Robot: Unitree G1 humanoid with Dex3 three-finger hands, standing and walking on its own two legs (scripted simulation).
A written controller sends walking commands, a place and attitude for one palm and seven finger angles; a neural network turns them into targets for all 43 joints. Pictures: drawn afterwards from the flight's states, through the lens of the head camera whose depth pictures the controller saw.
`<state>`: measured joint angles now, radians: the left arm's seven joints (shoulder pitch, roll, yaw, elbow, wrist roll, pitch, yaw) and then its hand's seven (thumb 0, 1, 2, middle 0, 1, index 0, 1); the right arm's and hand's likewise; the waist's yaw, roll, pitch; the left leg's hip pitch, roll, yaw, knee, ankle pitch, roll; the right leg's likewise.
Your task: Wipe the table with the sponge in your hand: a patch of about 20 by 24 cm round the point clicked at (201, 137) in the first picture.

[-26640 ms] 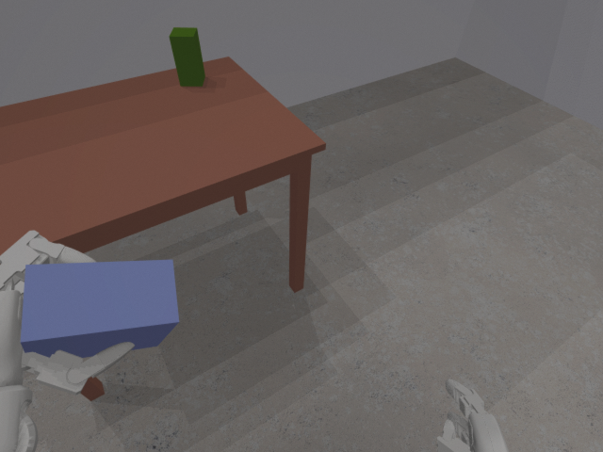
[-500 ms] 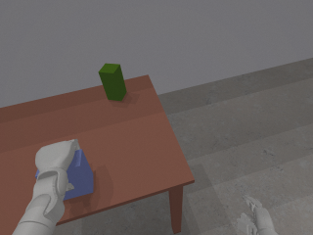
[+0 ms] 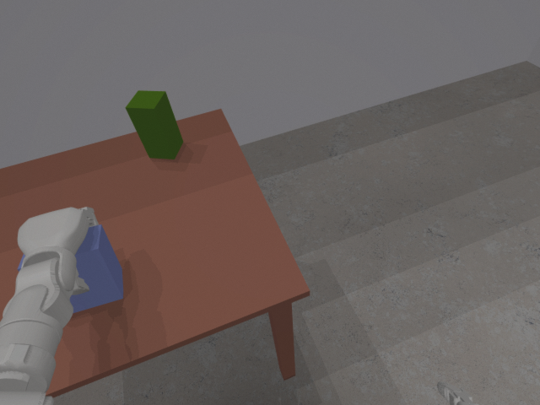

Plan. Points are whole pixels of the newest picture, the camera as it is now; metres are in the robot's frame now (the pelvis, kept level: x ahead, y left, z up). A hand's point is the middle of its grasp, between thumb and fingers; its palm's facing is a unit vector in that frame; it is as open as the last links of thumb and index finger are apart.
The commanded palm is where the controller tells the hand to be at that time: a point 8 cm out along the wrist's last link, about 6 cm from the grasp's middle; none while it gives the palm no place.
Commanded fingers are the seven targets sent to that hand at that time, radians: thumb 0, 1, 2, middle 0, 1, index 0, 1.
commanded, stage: wipe forward along the first lane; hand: left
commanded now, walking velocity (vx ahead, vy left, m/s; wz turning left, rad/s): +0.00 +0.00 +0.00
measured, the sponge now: (82, 279) +0.30 +0.35 -0.01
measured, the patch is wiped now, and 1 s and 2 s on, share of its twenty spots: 0.05 0.20 0.35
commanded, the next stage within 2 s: slide across to the middle lane in 0.76 s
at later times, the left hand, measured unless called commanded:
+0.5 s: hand (68, 231) +0.36 +0.38 +0.04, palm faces -0.18 -0.01 -0.98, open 10.4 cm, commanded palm +0.36 +0.38 +0.07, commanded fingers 0.00 0.10 1.30 -1.20 -1.60 -1.20 -1.60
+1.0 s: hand (67, 211) +0.41 +0.40 +0.04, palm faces -0.18 +0.05 -0.98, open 10.5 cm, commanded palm +0.41 +0.37 +0.08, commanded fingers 0.00 0.10 1.30 -1.20 -1.60 -1.20 -1.60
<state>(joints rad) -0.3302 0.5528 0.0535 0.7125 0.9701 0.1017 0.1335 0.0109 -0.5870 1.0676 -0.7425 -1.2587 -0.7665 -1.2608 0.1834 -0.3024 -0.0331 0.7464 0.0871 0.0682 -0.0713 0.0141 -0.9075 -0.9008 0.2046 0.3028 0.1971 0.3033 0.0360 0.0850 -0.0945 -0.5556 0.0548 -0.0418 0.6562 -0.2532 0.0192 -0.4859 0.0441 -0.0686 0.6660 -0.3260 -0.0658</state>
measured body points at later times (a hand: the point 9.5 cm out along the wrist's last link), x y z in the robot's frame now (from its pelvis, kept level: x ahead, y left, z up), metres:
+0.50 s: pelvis +0.00 +0.01 -0.01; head +0.05 -0.01 +0.44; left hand +0.37 +0.38 +0.09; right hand +0.10 -0.27 -0.14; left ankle +0.05 +0.16 -0.72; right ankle +0.00 -0.08 -0.72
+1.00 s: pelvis +0.00 +0.05 -0.01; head +0.07 +0.04 +0.44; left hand +0.41 +0.40 +0.09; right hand +0.07 -0.23 -0.14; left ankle +0.05 +0.16 -0.72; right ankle +0.00 -0.08 -0.72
